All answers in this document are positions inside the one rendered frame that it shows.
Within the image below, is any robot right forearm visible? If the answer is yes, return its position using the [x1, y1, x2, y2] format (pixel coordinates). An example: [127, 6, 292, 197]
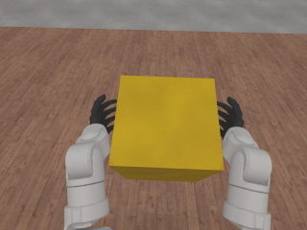
[222, 126, 272, 230]

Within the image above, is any left robot hand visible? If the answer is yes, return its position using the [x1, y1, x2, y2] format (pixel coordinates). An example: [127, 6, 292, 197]
[89, 94, 117, 134]

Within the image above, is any carton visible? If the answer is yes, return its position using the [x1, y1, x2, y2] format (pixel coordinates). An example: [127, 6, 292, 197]
[108, 75, 224, 182]

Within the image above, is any robot left forearm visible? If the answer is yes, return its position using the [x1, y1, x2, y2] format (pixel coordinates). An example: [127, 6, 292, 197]
[63, 124, 111, 230]

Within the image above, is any right robot hand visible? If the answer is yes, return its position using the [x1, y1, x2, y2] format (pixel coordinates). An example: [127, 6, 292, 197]
[217, 97, 244, 139]

